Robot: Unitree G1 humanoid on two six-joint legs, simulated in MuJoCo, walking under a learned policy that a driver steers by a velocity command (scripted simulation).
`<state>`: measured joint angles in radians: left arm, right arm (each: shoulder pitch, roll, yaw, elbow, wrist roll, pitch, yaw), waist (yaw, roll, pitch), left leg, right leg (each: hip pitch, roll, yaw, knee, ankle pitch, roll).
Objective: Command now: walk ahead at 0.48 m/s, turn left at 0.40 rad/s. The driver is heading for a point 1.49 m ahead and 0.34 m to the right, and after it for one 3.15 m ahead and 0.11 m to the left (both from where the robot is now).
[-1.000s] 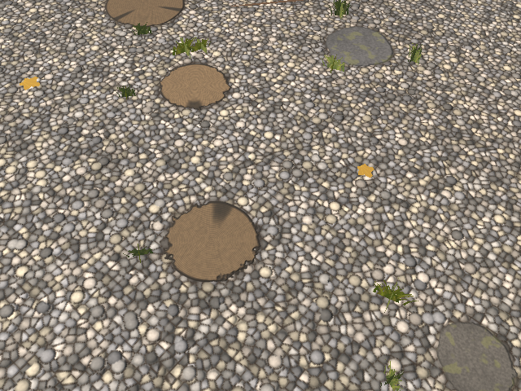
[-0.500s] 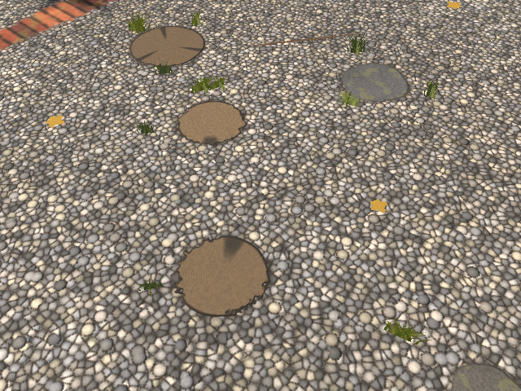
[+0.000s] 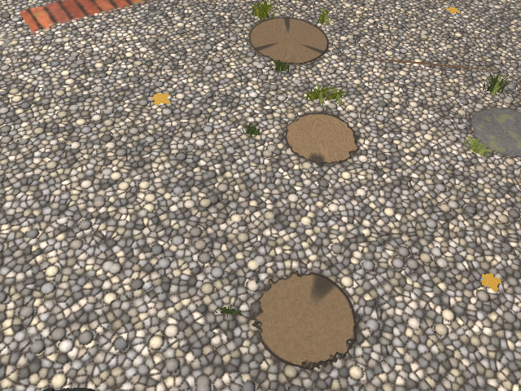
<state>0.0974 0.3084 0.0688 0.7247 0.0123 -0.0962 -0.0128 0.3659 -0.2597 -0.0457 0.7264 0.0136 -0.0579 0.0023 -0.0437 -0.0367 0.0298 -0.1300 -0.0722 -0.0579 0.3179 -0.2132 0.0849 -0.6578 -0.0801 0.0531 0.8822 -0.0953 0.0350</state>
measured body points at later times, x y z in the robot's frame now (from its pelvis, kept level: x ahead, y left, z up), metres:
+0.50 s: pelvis +0.31 -0.04 -0.01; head +0.34 -0.04 +0.44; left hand +0.42 +0.23 -0.13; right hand +0.45 -0.31 -0.09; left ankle +0.38 +0.12 -0.68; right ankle +0.32 -0.11 -0.75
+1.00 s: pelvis +0.58 -0.02 +0.00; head +0.61 -0.02 +0.44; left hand +0.85 +0.16 -0.10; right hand +0.52 -0.30 -0.11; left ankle +0.60 +0.09 -0.75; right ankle +0.59 -0.19 -0.67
